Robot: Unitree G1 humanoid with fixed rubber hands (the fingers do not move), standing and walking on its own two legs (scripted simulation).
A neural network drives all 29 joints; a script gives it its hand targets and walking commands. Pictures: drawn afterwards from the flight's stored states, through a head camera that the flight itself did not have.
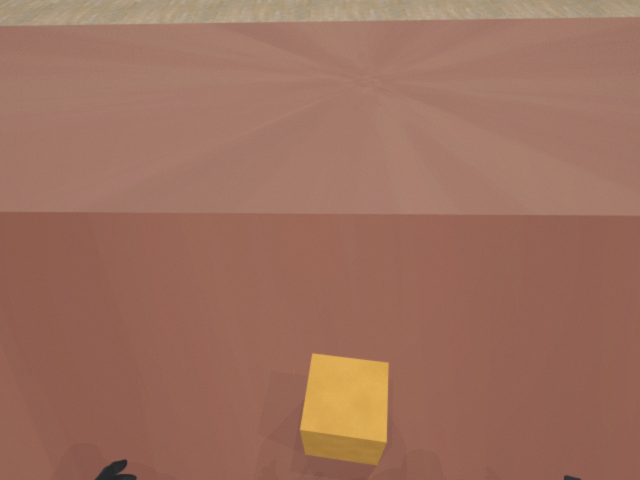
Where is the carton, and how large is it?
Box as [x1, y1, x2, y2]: [300, 353, 388, 464]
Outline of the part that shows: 312,353 300,426 305,454 377,464 386,442 388,363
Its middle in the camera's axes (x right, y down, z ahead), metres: +0.07 +0.47 +1.09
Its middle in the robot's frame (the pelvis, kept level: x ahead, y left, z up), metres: +0.41 -0.02 -0.66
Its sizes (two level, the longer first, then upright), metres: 0.210 0.200 0.250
